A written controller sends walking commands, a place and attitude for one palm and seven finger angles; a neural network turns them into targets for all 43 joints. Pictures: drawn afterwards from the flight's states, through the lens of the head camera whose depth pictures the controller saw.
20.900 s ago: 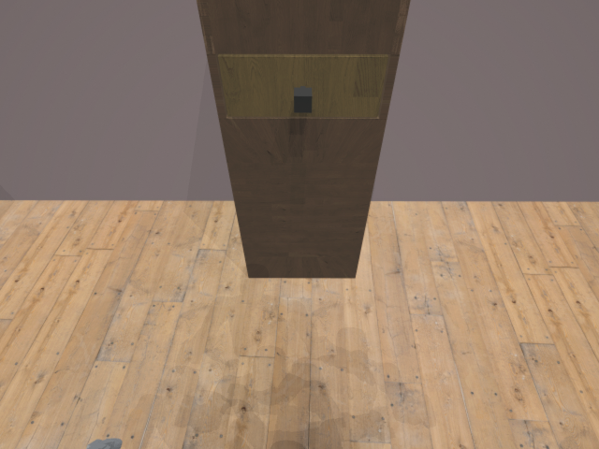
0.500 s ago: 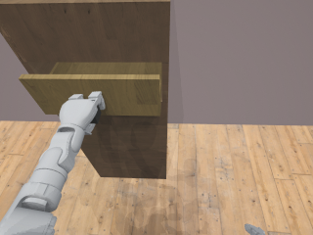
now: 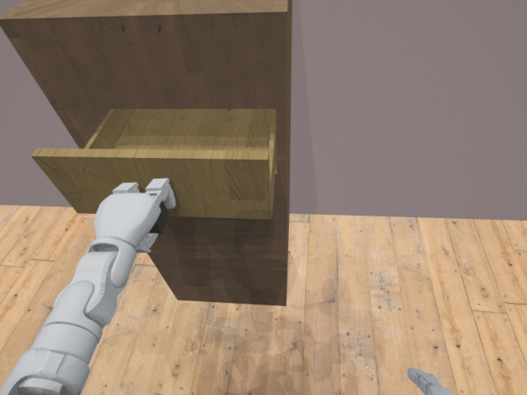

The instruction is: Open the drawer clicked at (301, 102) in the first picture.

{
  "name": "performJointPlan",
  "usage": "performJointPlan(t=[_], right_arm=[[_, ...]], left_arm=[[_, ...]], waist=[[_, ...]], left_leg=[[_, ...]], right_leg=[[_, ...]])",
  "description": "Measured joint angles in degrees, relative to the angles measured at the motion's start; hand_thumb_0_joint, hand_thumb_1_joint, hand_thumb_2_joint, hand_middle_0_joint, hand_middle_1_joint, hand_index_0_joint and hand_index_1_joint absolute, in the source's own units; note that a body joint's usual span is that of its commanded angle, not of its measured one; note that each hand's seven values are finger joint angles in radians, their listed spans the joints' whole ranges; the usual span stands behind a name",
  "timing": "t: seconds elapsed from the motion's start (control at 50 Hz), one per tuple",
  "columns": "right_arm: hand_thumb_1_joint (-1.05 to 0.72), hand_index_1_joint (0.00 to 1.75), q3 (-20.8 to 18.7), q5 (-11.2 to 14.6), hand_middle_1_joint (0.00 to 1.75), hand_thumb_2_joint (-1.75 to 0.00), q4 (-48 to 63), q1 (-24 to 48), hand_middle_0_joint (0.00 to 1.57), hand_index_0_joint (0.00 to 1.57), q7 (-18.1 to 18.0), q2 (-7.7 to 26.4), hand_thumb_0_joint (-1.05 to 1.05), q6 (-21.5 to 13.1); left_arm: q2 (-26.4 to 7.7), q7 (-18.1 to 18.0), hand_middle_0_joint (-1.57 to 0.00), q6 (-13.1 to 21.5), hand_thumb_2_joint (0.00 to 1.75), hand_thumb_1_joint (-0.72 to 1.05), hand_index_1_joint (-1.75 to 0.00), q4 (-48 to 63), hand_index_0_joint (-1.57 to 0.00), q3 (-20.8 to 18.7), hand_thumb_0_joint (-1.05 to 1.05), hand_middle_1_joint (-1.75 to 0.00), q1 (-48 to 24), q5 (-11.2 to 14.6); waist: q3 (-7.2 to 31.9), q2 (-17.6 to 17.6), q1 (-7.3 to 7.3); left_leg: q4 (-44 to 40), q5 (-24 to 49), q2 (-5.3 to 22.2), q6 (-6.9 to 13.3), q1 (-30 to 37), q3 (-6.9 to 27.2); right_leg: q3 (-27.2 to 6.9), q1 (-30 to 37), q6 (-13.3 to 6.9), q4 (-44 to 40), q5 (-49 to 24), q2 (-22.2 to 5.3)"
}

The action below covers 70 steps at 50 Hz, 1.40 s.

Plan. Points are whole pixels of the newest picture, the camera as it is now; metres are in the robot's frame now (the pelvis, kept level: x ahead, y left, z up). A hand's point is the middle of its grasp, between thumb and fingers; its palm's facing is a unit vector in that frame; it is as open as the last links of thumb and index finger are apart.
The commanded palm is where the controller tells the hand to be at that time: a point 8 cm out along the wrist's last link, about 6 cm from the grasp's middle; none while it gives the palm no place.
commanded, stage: pull the drawer open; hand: left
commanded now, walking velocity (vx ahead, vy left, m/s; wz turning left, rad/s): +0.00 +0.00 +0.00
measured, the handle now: (153, 206) +0.40 +0.21 +0.06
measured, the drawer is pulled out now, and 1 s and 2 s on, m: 0.13 0.24 0.29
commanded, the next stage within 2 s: open the thumb to release the handle in 1.60 s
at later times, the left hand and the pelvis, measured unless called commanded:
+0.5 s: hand (132, 266) +0.30 +0.22 +0.05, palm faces +0.00 -0.08 -1.00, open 7.7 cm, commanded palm +0.26 +0.24 +0.11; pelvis +0.00 +0.00 +0.00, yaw +0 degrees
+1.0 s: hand (118, 303) +0.24 +0.22 +0.05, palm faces +0.01 -0.10 -1.00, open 7.6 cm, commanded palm +0.20 +0.24 +0.11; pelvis +0.00 +0.00 +0.00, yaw +0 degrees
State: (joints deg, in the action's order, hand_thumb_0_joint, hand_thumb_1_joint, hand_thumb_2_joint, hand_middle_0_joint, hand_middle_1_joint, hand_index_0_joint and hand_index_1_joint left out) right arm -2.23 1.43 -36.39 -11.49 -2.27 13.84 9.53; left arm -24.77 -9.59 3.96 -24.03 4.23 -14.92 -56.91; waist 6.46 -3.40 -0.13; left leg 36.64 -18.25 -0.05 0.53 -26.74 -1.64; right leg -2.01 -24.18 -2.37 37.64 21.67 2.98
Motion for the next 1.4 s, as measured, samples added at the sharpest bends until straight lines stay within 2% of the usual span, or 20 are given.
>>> performJointPlan(t=[0.16,0.42,0.76,1.18,1.4], right_arm=[[-0.90,0.30,-0.3,-0.2,0.30,-0.90,0.0,0.2,0.20,0.20,0.2,0.5,0.01,-1.0],[-0.90,0.30,0.4,-0.5,0.30,-0.90,0.4,3.3,0.20,0.20,0.4,0.0,0.01,-2.3],[-0.90,0.30,1.4,-1.4,0.30,-0.90,1.1,5.1,0.20,0.20,0.9,-0.4,0.01,-3.0],[-0.90,0.30,1.7,-2.1,0.30,-0.90,2.0,5.5,0.20,0.20,1.7,-0.4,0.01,-3.2],[-0.90,0.30,1.4,-2.5,0.30,-0.90,2.8,5.5,0.20,0.20,2.4,0.0,0.01,-3.2]], left_arm=[[0.2,-0.3,-0.42,-0.5,0.73,0.41,-1.35,6.2,-0.32,-0.1,0.04,-1.35,5.8,0.6],[0.6,-0.6,-0.42,-1.4,0.73,0.41,-1.35,12.5,-0.34,1.4,0.04,-1.35,11.3,0.8],[0.2,-0.6,-0.42,-0.9,0.73,0.41,-1.35,22.9,-0.35,0.3,0.05,-1.35,21.6,1.3],[-1.2,-2.8,-0.42,0.4,0.70,0.42,-1.35,33.3,-0.35,-3.0,0.05,-1.35,35.9,2.6],[-1.7,-5.1,-0.42,2.0,0.70,0.42,-1.35,38.0,-0.35,-4.2,0.04,-1.35,43.4,2.6]], waist=[[-0.3,-0.4,-0.59],[-0.8,-0.6,-2.14],[-1.5,-0.6,-3.37],[-1.6,-0.5,-3.44],[-1.4,-0.7,-4.05]], left_leg=[[-0.2,0.0,-0.2,0.1,0.8,-0.2],[-0.1,0.0,-0.6,0.2,1.8,0.1],[0.3,-0.4,-0.5,0.0,2.7,0.1],[1.4,-1.1,0.0,-0.4,2.5,-0.3],[3.2,-1.8,0.2,-0.5,1.2,-0.2]], right_leg=[[-0.2,0.7,0.1,0.0,0.1,-0.2],[0.1,1.8,0.2,0.4,0.4,-0.5],[0.1,2.6,0.1,0.7,0.8,-0.5],[-0.3,2.1,-0.3,2.2,1.4,0.1],[-0.1,0.9,-0.3,3.7,2.0,0.2]])
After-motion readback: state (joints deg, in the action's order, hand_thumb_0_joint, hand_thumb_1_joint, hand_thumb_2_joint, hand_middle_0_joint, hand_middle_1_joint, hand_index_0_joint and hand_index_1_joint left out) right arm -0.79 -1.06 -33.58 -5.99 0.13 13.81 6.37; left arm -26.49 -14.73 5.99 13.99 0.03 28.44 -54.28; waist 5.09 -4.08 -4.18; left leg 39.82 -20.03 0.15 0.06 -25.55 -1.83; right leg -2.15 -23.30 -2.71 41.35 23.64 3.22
